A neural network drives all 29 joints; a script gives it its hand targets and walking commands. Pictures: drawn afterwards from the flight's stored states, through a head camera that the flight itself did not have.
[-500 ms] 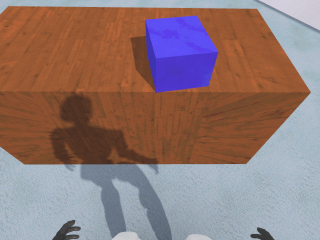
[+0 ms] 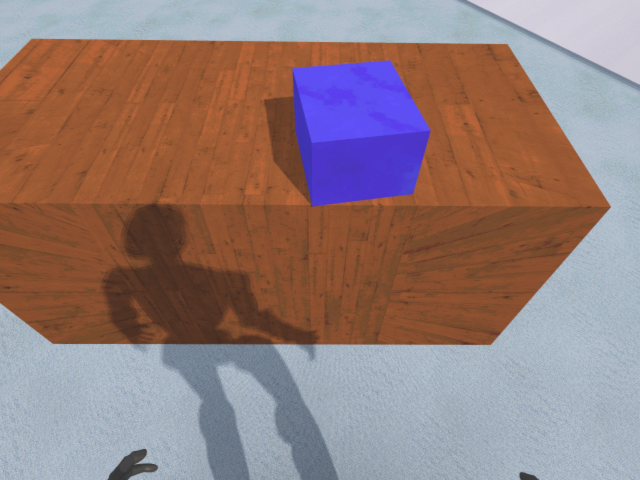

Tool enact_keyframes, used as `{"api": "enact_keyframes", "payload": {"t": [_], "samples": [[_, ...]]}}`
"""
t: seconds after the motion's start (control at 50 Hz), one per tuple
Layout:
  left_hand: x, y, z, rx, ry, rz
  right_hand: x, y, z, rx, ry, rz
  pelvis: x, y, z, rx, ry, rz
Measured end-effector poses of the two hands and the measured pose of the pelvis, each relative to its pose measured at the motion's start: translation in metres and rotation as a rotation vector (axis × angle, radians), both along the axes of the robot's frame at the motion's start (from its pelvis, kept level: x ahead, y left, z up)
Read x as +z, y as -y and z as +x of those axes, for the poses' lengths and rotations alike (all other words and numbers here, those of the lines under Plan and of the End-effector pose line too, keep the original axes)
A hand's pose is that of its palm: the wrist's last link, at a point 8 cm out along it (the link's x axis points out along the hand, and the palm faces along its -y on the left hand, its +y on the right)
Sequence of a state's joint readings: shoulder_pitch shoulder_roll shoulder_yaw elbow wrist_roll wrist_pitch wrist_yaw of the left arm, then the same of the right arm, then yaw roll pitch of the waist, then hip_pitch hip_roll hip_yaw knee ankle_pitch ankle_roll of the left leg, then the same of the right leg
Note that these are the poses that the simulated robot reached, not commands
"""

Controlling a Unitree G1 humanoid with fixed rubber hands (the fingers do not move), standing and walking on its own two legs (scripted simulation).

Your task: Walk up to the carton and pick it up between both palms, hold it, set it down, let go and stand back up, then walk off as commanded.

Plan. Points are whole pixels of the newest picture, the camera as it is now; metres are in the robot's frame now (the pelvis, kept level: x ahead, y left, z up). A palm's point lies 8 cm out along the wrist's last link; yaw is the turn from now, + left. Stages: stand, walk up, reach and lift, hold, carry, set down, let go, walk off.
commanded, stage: stand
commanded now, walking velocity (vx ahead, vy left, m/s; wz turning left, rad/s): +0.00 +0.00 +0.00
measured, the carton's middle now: (352, 130) +0.74 -0.03 -0.02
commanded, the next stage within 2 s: walk up in 1.40 s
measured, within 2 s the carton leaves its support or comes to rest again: neither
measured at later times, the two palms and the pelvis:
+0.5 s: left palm out of the picture +0.07 +0.28 -0.12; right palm out of the picture +0.07 -0.28 -0.12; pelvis +0.00 +0.00 +0.00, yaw +0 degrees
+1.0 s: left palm out of the picture +0.06 +0.28 -0.12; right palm out of the picture +0.06 -0.29 -0.12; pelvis -0.01 +0.00 +0.01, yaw +0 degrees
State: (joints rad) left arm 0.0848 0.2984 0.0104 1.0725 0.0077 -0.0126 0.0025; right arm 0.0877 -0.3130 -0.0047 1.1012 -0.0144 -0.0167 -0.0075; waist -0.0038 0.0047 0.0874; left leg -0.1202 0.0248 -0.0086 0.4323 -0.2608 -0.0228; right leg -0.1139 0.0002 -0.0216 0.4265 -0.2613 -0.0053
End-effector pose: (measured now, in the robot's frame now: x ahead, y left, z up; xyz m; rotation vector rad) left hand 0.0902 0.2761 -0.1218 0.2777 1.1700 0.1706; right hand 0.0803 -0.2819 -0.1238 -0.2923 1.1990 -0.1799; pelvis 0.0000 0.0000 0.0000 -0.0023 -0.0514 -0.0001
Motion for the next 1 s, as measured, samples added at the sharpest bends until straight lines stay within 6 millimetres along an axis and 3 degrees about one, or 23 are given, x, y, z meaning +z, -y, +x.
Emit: {"api": "enact_keyframes", "payload": {"t": [1.0], "samples": [[0.002,-0.001,-0.028,0.030,-0.045,0.000,0.004,0.006,-0.020,-0.009,-0.036,-0.004,0.005,0.003,-0.007,0.005,0.004,-0.001]]}}
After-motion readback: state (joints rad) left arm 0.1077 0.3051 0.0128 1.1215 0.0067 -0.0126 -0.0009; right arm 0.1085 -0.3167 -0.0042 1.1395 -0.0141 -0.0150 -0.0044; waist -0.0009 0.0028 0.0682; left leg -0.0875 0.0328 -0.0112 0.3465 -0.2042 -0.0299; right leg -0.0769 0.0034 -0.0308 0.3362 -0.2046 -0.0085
